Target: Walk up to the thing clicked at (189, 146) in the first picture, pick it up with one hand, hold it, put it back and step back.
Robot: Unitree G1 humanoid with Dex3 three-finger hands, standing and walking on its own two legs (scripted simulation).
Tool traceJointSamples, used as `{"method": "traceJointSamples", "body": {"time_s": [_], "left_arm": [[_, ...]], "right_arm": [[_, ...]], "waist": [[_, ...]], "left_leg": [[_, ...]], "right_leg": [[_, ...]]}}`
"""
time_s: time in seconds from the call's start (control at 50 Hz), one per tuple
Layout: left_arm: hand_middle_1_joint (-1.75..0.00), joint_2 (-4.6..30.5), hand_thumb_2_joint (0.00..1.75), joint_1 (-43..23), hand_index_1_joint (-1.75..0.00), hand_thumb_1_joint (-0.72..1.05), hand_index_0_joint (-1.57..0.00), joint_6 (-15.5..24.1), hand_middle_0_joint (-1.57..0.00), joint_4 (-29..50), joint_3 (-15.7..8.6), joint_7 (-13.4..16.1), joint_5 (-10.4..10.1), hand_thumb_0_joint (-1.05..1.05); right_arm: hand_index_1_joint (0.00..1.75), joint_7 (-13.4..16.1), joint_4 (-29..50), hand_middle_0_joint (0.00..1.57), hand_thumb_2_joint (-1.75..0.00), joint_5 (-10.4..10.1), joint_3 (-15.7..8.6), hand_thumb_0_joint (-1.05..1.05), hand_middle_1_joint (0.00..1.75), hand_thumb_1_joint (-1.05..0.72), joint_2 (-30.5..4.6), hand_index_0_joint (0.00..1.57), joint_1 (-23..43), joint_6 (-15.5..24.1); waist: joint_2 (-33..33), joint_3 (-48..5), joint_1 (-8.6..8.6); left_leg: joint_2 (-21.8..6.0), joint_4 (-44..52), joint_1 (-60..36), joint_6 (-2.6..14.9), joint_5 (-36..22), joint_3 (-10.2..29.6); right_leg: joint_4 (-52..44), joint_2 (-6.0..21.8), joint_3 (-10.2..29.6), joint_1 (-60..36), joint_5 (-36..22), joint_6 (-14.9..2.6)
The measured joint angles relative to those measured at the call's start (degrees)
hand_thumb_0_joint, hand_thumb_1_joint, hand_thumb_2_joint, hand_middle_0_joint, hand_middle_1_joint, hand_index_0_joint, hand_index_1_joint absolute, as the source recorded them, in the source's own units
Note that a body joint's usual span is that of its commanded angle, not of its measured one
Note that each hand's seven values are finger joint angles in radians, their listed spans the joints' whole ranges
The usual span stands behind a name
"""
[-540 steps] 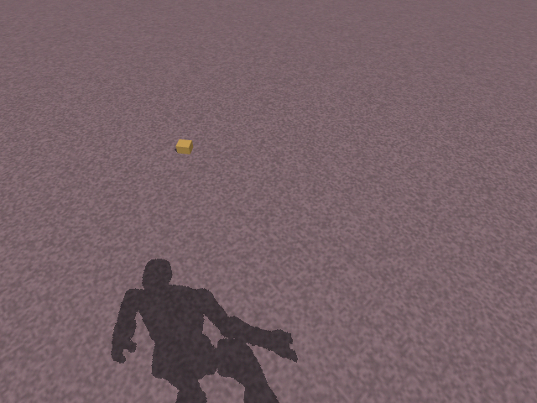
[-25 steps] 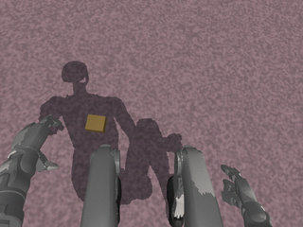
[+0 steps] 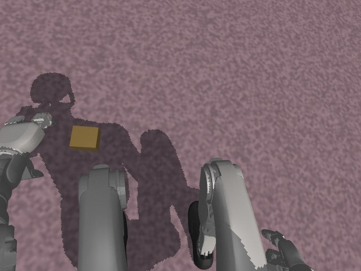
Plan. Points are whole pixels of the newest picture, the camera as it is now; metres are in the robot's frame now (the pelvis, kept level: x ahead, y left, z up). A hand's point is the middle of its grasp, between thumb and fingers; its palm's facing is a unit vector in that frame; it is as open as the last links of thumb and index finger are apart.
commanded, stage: rise first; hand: left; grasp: from above
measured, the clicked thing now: (86, 138) +0.45 +0.25 -0.33
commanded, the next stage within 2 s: approach in 0.96 s
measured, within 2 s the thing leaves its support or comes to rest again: neither
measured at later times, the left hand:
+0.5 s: hand (44, 148) +0.39 +0.31 -0.19, palm faces -0.50 -0.10 -0.86, open 12.6 cm
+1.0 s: hand (50, 145) +0.40 +0.30 -0.20, palm faces -0.49 -0.06 -0.87, open 12.1 cm
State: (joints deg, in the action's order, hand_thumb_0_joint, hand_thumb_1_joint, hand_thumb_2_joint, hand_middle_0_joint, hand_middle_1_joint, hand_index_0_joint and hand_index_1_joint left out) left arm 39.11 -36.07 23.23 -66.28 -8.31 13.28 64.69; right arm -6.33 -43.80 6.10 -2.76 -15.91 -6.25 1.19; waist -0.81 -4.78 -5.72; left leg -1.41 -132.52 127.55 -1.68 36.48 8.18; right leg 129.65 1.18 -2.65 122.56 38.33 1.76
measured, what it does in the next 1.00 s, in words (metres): stands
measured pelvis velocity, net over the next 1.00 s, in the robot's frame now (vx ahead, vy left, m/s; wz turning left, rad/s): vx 0.01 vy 0.00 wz -0.01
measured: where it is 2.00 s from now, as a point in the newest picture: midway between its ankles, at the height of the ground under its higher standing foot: (160, 250)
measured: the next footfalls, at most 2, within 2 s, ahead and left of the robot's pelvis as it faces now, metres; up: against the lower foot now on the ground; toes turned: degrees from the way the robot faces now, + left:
none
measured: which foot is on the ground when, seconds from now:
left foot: down 0.00-1.00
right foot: down 0.00-1.00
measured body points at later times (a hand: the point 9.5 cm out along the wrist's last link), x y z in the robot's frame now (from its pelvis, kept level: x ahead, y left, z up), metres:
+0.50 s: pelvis +0.01 +0.00 -0.03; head +0.23 +0.07 +0.36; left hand +0.41 +0.32 -0.14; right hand +0.13 -0.28 -0.15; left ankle +0.09 +0.14 -0.32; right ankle +0.11 -0.13 -0.32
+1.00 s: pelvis +0.01 +0.00 -0.04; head +0.23 +0.06 +0.35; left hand +0.42 +0.31 -0.15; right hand +0.11 -0.28 -0.16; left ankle +0.09 +0.14 -0.32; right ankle +0.11 -0.13 -0.32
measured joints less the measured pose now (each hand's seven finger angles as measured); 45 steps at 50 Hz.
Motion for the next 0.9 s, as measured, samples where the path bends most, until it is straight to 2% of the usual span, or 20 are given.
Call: {"method": "traceJointSamples", "body": {"time_s": [0.2, 0.38, 0.9], "left_arm": [[-0.75, 0.3, 0.91, -2.9, -0.76, -0.35, -0.23, 0.2, -0.23, -3.9, 0.5, 3.7, 4.9, 0.0], [-0.69, 0.8, 0.84, -4.3, -0.69, -0.28, -0.29, 1.0, -0.3, -6.1, 1.3, 5.7, 7.2, 0.0], [-0.65, 2.4, 0.75, -7.4, -0.65, -0.18, -0.38, 2.7, -0.38, -12.7, 0.8, 11.8, 12.8, 0.0]], "right_arm": [[0.3, -0.7, -0.4, 0.2, -0.9, 1.6, 0.0, 0.0, 0.3, -0.91, 0.9, 0.2, 2.4, -1.2], [0.3, -1.0, -0.8, 0.2, -0.9, 2.4, 0.2, 0.0, 0.3, -0.92, 1.5, 0.2, 3.4, -1.7], [0.3, -1.2, -3.1, 0.2, -0.9, 4.8, 1.1, 0.0, 0.3, -0.92, 1.5, 0.2, 3.1, -2.0]], "waist": [[-0.4, 0.2, -0.4], [-0.7, 0.4, -0.7], [-1.2, 0.5, -2.64]], "left_leg": [[0.3, -2.8, 2.3, 0.04, 0.9, 0.4], [0.3, -4.3, 3.3, 0.0, 1.6, 0.4], [0.6, -7.1, 5.7, -0.81, 2.1, 1.1]], "right_leg": [[2.6, -0.1, 0.0, 2.0, 1.0, 0.41], [4.1, -0.2, 0.2, 3.0, 1.8, 0.5], [7.1, -0.5, 0.1, 5.8, 2.1, 0.26]]}}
